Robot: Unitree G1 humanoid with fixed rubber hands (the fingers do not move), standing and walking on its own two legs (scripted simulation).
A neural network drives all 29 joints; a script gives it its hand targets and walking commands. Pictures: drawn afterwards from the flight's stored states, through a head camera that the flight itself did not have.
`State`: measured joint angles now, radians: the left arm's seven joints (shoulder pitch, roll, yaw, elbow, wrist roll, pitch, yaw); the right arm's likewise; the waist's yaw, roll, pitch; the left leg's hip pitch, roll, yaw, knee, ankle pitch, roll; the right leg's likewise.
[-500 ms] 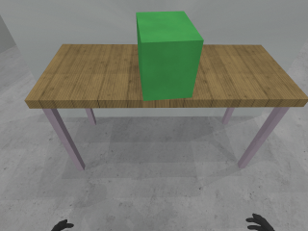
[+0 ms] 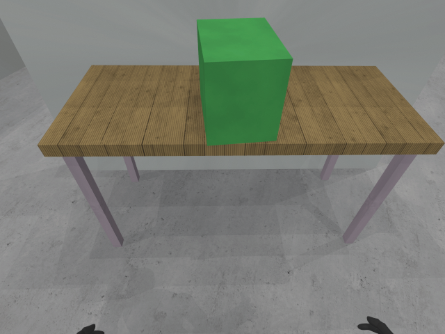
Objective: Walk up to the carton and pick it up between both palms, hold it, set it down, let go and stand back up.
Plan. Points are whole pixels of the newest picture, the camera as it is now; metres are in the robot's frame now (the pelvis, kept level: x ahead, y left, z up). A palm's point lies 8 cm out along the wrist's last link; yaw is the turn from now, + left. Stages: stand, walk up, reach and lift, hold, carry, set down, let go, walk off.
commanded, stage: stand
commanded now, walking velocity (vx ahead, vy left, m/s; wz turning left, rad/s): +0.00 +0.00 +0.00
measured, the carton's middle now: (236, 80) +0.83 -0.04 +0.06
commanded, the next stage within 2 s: none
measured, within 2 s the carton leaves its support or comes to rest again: neither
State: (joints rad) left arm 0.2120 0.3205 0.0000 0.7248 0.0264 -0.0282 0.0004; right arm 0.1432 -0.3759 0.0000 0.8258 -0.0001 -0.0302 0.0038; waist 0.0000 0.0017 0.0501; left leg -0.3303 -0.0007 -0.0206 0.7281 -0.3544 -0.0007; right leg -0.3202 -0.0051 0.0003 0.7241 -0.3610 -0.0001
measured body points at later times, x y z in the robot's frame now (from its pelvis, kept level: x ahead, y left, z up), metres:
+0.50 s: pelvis -0.01 +0.00 +0.00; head +0.00 +0.00 +0.45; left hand +0.12 +0.28 -0.10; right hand +0.13 -0.30 -0.10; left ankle +0.02 +0.12 -0.72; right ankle +0.02 -0.12 -0.72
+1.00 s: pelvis -0.01 +0.00 +0.01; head +0.00 +0.00 +0.46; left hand +0.11 +0.28 -0.10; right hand +0.12 -0.30 -0.10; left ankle +0.02 +0.12 -0.72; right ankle +0.02 -0.12 -0.72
